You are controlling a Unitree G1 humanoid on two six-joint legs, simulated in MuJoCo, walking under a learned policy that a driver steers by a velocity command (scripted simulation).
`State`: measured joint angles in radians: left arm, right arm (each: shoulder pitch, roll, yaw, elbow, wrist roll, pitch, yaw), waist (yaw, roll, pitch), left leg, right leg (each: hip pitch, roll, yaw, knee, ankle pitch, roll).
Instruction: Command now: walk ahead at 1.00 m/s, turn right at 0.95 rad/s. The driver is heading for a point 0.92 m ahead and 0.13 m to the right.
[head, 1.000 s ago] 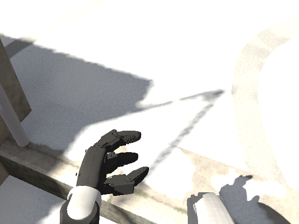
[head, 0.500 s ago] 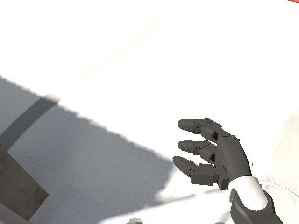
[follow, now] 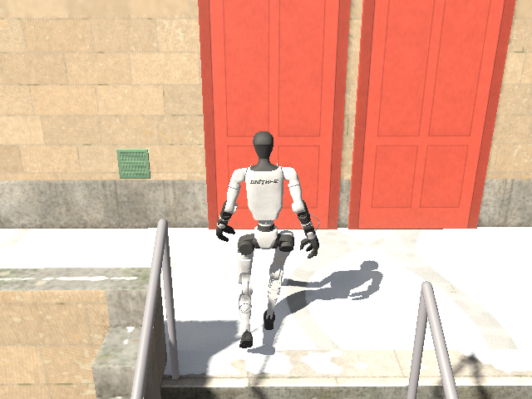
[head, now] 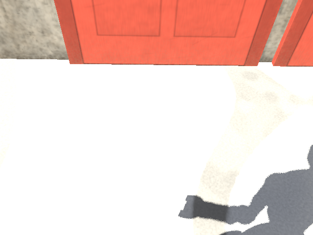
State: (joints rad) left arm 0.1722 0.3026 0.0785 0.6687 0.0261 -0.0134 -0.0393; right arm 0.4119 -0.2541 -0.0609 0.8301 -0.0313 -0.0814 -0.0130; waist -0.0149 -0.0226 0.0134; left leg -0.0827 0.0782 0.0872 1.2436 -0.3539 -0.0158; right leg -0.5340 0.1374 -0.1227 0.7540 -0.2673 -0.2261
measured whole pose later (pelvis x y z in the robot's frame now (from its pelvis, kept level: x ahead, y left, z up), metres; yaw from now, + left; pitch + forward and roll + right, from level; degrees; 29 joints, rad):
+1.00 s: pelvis +0.77 -0.13 +0.05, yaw -30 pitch +1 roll +1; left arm 0.29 0.23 -0.01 0.82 0.02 -0.08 -0.01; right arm 0.14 -0.26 -0.01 0.75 -0.02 0.00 -0.01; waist 0.02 0.02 0.10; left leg -0.52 0.03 -0.03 0.90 -0.33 -0.01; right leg -0.29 0.08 0.00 0.39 -0.11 -0.09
